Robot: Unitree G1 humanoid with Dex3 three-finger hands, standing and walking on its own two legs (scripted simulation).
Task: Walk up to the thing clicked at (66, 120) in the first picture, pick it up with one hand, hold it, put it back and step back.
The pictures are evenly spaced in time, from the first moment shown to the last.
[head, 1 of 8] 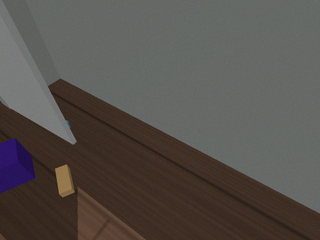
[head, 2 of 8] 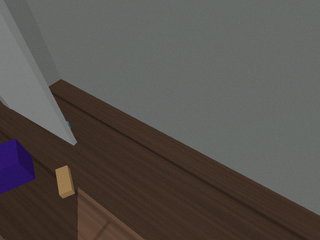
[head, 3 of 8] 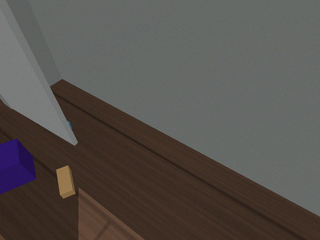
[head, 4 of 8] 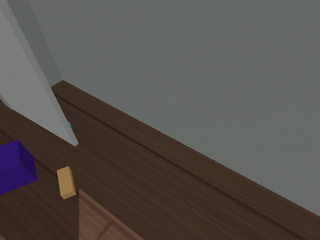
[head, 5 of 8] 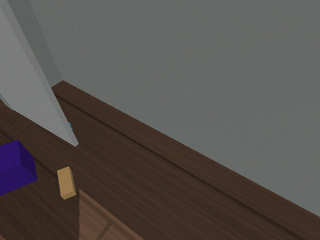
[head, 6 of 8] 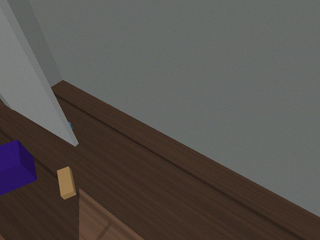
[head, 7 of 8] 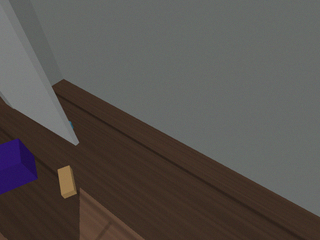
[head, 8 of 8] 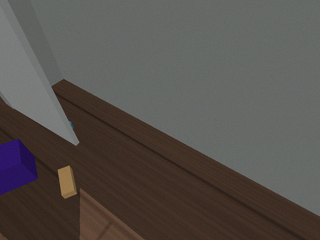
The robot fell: no
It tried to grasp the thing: no
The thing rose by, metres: 0.00
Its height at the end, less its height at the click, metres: +0.00
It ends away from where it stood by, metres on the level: 0.00
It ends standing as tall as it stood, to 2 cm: yes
